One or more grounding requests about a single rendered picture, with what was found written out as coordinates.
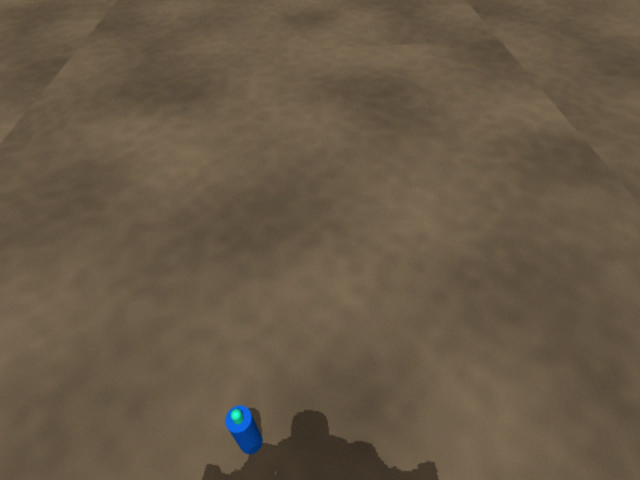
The bottle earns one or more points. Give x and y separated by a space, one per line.
243 428

